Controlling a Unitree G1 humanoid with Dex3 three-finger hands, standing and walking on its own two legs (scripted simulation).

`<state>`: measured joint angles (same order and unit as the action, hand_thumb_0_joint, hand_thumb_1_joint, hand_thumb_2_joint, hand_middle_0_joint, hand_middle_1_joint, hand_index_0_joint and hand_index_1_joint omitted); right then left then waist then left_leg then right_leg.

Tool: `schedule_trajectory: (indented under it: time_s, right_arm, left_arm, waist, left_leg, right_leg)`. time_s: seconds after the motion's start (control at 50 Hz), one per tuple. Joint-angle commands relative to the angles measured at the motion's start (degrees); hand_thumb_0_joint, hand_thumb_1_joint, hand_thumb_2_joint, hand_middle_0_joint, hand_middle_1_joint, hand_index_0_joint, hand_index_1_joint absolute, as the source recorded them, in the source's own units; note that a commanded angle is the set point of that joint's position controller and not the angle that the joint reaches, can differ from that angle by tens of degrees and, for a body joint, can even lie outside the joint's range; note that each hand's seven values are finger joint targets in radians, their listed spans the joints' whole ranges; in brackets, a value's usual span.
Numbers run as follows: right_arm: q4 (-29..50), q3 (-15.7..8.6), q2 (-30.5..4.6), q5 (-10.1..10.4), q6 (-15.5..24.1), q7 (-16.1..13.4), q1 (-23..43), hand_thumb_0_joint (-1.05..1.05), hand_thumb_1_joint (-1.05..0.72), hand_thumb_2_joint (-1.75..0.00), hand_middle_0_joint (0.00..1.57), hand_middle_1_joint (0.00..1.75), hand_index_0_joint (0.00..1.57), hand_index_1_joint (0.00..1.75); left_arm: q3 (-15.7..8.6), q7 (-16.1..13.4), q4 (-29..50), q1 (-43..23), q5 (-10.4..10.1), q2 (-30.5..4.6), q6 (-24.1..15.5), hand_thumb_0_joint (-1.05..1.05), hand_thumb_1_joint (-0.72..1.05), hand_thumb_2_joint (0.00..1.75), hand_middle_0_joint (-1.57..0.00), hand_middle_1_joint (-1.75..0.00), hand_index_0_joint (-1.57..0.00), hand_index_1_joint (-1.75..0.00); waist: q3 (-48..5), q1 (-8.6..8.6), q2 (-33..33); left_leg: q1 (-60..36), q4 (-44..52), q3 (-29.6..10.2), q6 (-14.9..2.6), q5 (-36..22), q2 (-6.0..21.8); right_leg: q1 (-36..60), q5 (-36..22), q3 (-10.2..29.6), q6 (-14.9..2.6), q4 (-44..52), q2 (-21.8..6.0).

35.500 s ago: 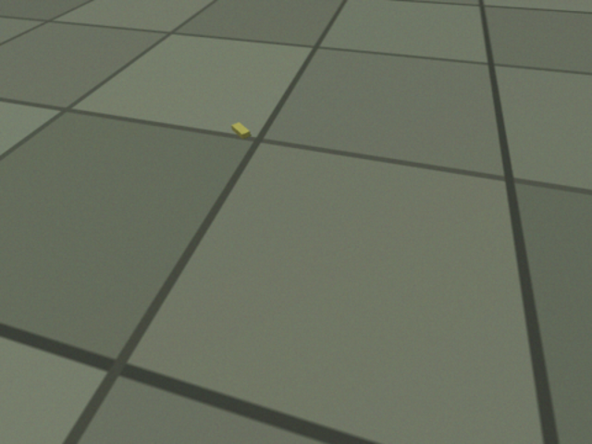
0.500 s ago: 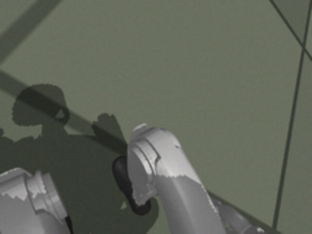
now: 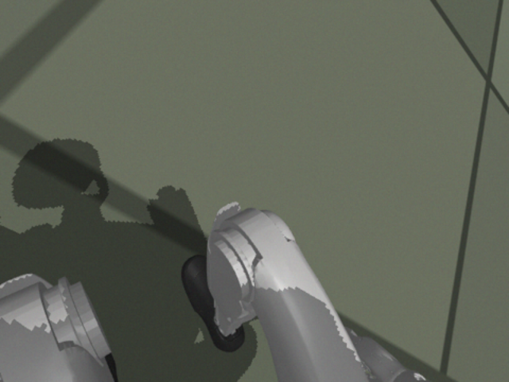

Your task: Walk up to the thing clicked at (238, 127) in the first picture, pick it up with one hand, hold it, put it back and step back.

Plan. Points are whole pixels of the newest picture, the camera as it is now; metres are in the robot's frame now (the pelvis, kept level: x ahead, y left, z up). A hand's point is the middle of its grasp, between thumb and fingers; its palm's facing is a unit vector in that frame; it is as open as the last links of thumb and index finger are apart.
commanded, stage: open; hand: left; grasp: from above
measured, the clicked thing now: out of the picture +0.46 +0.36 -0.30
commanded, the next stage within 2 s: withdraw in 0.32 s
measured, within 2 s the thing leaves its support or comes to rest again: neither
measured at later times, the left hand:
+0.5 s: hand out of the picture +0.46 +0.35 -0.25, palm faces -0.44 -0.14 -0.88, open 13.7 cm
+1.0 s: hand out of the picture +0.45 +0.38 -0.10, palm faces -0.48 -0.11 -0.87, open 14.0 cm
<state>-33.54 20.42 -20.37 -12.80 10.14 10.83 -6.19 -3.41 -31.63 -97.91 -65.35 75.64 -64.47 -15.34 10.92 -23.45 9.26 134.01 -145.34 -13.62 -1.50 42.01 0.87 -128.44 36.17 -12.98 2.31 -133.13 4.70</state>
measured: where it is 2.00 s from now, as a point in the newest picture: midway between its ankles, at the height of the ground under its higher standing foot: (167, 356)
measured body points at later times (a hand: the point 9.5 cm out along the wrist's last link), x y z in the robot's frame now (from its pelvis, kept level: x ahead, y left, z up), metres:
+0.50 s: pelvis +0.00 +0.00 +0.00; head +0.29 +0.14 +0.31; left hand +0.48 +0.35 -0.20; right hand +0.06 -0.25 -0.04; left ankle +0.06 +0.12 -0.28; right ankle +0.12 -0.11 -0.28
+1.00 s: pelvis +0.00 +0.00 +0.04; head +0.24 +0.10 +0.41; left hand +0.47 +0.38 -0.05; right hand +0.10 -0.26 -0.05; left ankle +0.06 +0.12 -0.28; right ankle +0.12 -0.11 -0.28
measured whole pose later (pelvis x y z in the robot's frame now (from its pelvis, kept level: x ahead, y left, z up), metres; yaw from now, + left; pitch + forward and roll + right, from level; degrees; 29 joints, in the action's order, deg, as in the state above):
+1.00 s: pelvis +0.00 +0.00 +0.04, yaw +6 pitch +34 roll -12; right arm -33.0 8.9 -19.1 -5.9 1.4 10.5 -9.2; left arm 1.5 -7.3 -72.2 -57.8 63.0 -49.4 -4.7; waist 0.3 -14.9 -1.6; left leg 130.0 -134.9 -7.9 -1.9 39.7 -0.2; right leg -125.2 37.0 -8.2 1.4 -127.0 2.6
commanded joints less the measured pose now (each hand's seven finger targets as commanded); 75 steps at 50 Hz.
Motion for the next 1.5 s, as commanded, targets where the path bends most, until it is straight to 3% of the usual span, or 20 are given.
schedule_trajectory:
  time_s: [0.0,0.14,0.18,0.38,0.44,0.52,0.56,0.6,0.66,0.74,0.86,0.94,1.0,1.06,1.16,1.26,1.3,1.36,1.44,1.48]
  right_arm:
    - [-1.8,-6.2,-19.78,0.33,0.01,-0.41,-11.01,0.0,-0.89,-0.9,0.2,0.3,0.2,0.3]
    - [-0.63,-5.95,-19.79,0.39,-0.07,-0.54,-10.54,0.0,-0.89,-0.9,0.2,0.3,0.2,0.3]
    - [-1.33,-5.32,-19.48,0.41,0.07,-0.58,-11.68,0.0,-0.89,-0.9,0.2,0.3,0.2,0.3]
    - [-0.43,-5.91,-19.67,0.16,-0.36,-1.07,-10.67,0.0,-0.89,-0.9,0.2,0.3,0.2,0.3]
    - [-0.76,-5.47,-19.95,0.27,-0.21,-0.81,-11.15,0.0,-0.9,-0.9,0.2,0.3,0.2,0.3]
    - [-1.5,-6.99,-20.39,0.0,0.09,-0.22,-12.59,0.0,-0.9,-0.9,0.2,0.3,0.2,0.3]
    - [-1.22,-7.63,-19.79,0.11,0.24,0.19,-12.47,0.0,-0.9,-0.9,0.2,0.3,0.2,0.3]
    - [-0.88,-8.71,-18.73,0.89,0.49,0.68,-11.72,0.0,-0.9,-0.9,0.2,0.3,0.2,0.3]
    - [-1.2,-10.66,-18.3,1.99,0.04,1.49,-13.0,0.0,-0.9,-0.9,0.2,0.3,0.2,0.3]
    - [-0.97,-13.28,-16.47,3.79,-2.48,2.24,-13.86,0.0,-0.9,-0.9,0.2,0.3,0.2,0.3]
    - [0.13,-16.52,-15.32,6.59,-7.29,0.76,-16.4,0.0,-0.9,-0.9,0.2,0.3,0.2,0.3]
    - [0.0,-17.45,-14.53,7.44,-9.77,-1.81,-17.37,0.0,-0.89,-0.9,0.2,0.3,0.2,0.3]
    - [0.04,-16.77,-13.42,7.49,-10.67,-3.32,-17.16,0.0,-0.89,-0.9,0.2,0.3,0.2,0.3]
    - [-0.16,-15.48,-12.59,7.14,-11.18,-4.35,-15.73,0.0,-0.89,-0.9,0.2,0.3,0.2,0.3]
    - [-1.39,-13.7,-11.91,5.73,-11.15,-4.95,-13.9,0.0,-0.89,-0.9,0.2,0.3,0.2,0.3]
    - [-1.17,-13.78,-13.08,4.67,-10.02,-5.32,-13.46,0.0,-0.89,-0.9,0.2,0.3,0.2,0.3]
    - [-1.35,-13.98,-13.87,4.46,-9.52,-5.37,-14.44,0.0,-0.89,-0.9,0.2,0.3,0.2,0.3]
    - [-1.23,-14.91,-14.08,4.67,-8.84,-5.15,-15.76,0.0,-0.9,-0.9,0.2,0.3,0.2,0.3]
    - [-1.66,-16.26,-13.47,5.5,-9.37,-4.67,-17.77,0.0,-0.89,-0.89,0.2,0.3,0.2,0.3]
    - [-1.82,-16.37,-13.1,5.77,-10.03,-4.46,-18.73,0.0,-0.88,-0.89,0.2,0.3,0.2,0.3]
  left_arm:
    - [-1.34,-2.38,6.84,-13.27,-1.26,-12.49,0.54,0.0,-0.33,0.81,-0.19,-0.92,-0.21,-0.9]
    - [-0.08,-1.42,4.14,-12.0,-1.96,-10.95,1.13,0.0,-0.4,0.87,-0.12,-0.99,-0.14,-0.96]
    - [-1.81,-1.18,8.26,-14.11,-1.79,-13.73,0.8,0.0,-0.41,0.88,-0.11,-1.01,-0.13,-0.98]
    - [-0.98,-1.18,7.21,-12.58,-1.45,-13.09,0.12,0.0,-0.46,0.94,-0.08,-1.04,-0.1,-1.02]
    - [-3.18,-1.68,10.67,-14.56,-1.04,-16.04,0.42,0.0,-0.5,0.96,-0.09,-0.99,-0.1,-0.98]
    - [-4.95,-2.61,12.64,-15.34,-1.15,-15.38,1.68,0.0,-0.48,0.95,-0.1,-0.98,-0.11,-0.96]
    - [-5.19,-2.67,14.7,-15.81,-1.76,-14.79,2.87,0.0,-0.49,0.96,-0.09,-0.98,-0.1,-0.97]
    - [-3.96,-1.63,18.83,-15.43,-3.14,-12.68,4.23,0.0,-0.51,0.97,-0.08,-0.99,-0.09,-0.98]
    - [-4.41,1.57,24.6,-13.86,-4.65,-12.44,6.61,0.0,-0.52,0.98,-0.07,-0.99,-0.07,-0.99]
    - [-3.4,8.16,27.86,-8.82,-7.22,-7.65,9.73,0.0,-0.52,0.98,-0.08,-0.99,-0.08,-0.99]
    - [2.99,20.33,30.76,-5.59,-12.48,5.58,11.6,0.0,-0.51,0.99,-0.08,-0.99,-0.08,-0.99]
    - [4.22,25.07,34.34,-6.78,-13.66,6.84,9.96,0.0,-0.48,0.98,-0.1,-0.98,-0.09,-0.98]
    - [3.38,24.71,34.23,-8.66,-13.45,6.33,7.49,0.0,-0.46,0.97,-0.11,-0.97,-0.11,-0.97]
    - [1.89,21.95,31.26,-9.22,-10.8,3.6,4.62,0.0,-0.46,0.96,-0.12,-0.96,-0.12,-0.96]
    - [-0.06,14.66,27.0,-17.01,-5.25,-1.1,1.02,0.0,-0.49,0.98,-0.08,-0.99,-0.09,-0.98]
    - [-2.14,9.34,24.59,-22.37,-1.83,-5.31,1.23,0.0,-0.47,0.95,-0.11,-0.96,-0.11,-0.96]
    - [-3.47,8.28,24.92,-22.63,-1.72,-6.77,2.28,0.0,-0.46,0.94,-0.12,-0.95,-0.12,-0.94]
    - [-3.15,8.78,26.39,-20.86,-2.72,-4.28,4.32,0.0,-0.44,0.93,-0.13,-0.93,-0.14,-0.92]
    - [-0.93,12.35,22.51,-11.44,-5.17,-0.56,7.54,0.0,-0.42,0.91,-0.14,-0.92,-0.15,-0.91]
    - [-0.84,14.55,23.92,-9.61,-7.05,0.24,8.57,0.0,-0.26,0.93,-0.25,-0.76,-0.22,-0.75]
  waist:
    - [-38.26,-2.39,-36.72]
    - [-34.94,-3.44,-31.13]
    - [-37.32,-3.15,-33.61]
    - [-37.87,-2.35,-35.61]
    - [-39.39,-2.01,-37.21]
    - [-40.79,-2.27,-39.55]
    - [-42.44,-1.43,-41.11]
    - [-45.76,1.09,-44.37]
    - [-50.85,3.36,-45.26]
    - [-52.39,5.93,-41.06]
    - [-44.59,4.14,-27.14]
    - [-43.93,4.25,-22.27]
    - [-43.71,4.09,-20.18]
    - [-44.31,5.36,-22.62]
    - [-46.38,4.65,-29.69]
    - [-49.12,4.45,-35.47]
    - [-51.74,4.36,-36.88]
    - [-56.0,5.04,-38.6]
    - [-54.61,5.97,-33.4]
    - [-53.54,6.1,-31.23]
  left_leg:
    - [-31.19,16.23,1.56,1.9,-17.35,2.66]
    - [-25.16,15.03,3.23,0.46,-13.18,2.1]
    - [-27.93,14.79,2.97,0.8,-16.08,2.17]
    - [-30.15,16.37,2.42,1.5,-14.41,2.41]
    - [-31.95,15.69,1.77,1.88,-17.56,2.66]
    - [-34.94,15.34,1.74,2.32,-21.69,2.93]
    - [-33.78,16.03,2.7,2.16,-20.11,2.53]
    - [-36.3,17.47,3.09,2.45,-21.09,2.3]
    - [-36.94,18.04,4.33,2.12,-22.29,1.76]
    - [-32.38,19.87,5.84,1.12,-19.41,1.11]
    - [-26.33,24.22,6.57,0.02,-12.74,-0.11]
    - [-24.84,24.3,7.51,-0.27,-12.44,-0.91]
    - [-24.52,23.91,7.64,-0.2,-11.99,-1.31]
    - [-26.23,23.77,7.5,0.15,-11.94,-1.39]
    - [-27.79,22.8,8.45,0.12,-9.96,-1.48]
    - [-32.04,23.56,7.93,0.5,-7.38,-1.02]
    - [-33.6,23.46,8.04,0.54,-9.29,-0.97]
    - [-36.84,23.89,7.83,0.77,-13.7,-0.95]
    - [-34.32,24.01,8.02,0.38,-16.59,-0.98]
    - [-32.77,23.41,8.59,0.08,-18.9,-1.1]
  right_leg:
    - [20.34,-15.48,-3.71,-3.79,9.21,1.37]
    - [22.48,-13.39,-2.78,-3.47,11.03,1.91]
    - [22.63,-15.23,-2.78,-3.49,10.64,1.41]
    - [22.05,-13.31,-3.23,-3.86,10.32,1.63]
    - [20.94,-15.16,-3.38,-4.02,9.41,1.19]
    - [19.58,-17.35,-3.43,-3.95,9.24,0.85]
    - [20.7,-16.99,-3.05,-4.06,9.76,1.01]
    - [20.09,-17.51,-2.86,-4.37,9.34,1.01]
    - [21.23,-18.02,-1.84,-4.48,9.91,0.93]
    - [21.76,-15.96,-0.05,-4.49,11.81,0.81]
    - [22.78,-10.82,1.47,-5.07,17.67,0.16]
    - [25.21,-9.68,2.76,-5.23,19.51,-0.36]
    - [24.9,-8.45,3.2,-5.04,19.93,-0.68]
    - [22.56,-7.85,3.15,-5.22,18.42,-0.79]
    - [19.26,-6.55,3.44,-5.19,15.77,-0.45]
    - [16.41,-4.61,3.03,-5.37,14.24,-0.48]
    - [16.88,-7.18,2.3,-5.02,13.74,-0.99]
    - [16.49,-10.91,1.67,-4.98,13.04,-1.5]
    - [18.63,-12.98,1.88,-4.94,14.26,-1.32]
    - [20.73,-14.67,2.32,-4.75,15.2,-1.27]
